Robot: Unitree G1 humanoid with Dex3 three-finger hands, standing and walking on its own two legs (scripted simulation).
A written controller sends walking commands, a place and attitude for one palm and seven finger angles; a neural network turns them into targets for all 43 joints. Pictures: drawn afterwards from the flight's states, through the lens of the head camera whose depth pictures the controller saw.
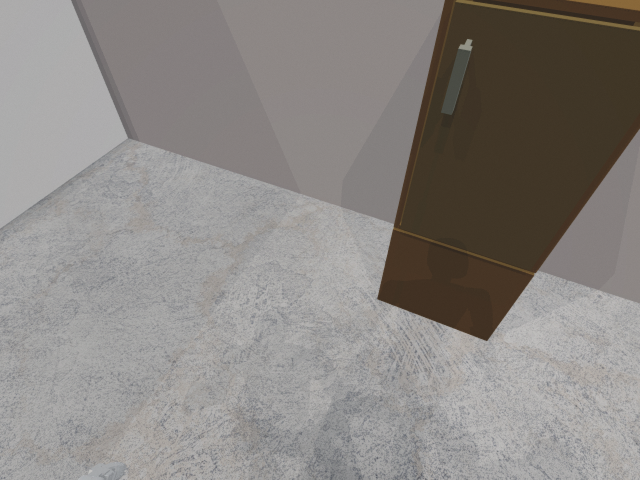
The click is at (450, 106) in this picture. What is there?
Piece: cupboard door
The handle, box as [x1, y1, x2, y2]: [441, 39, 472, 114]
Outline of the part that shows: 467,39 463,45 460,44 458,48 441,112 451,114 453,110 472,46 470,45 471,40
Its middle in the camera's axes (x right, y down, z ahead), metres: +0.27 -0.31 +0.75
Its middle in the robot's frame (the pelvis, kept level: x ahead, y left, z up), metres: +0.80 -0.22 +0.13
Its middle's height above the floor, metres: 0.90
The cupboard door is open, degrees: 0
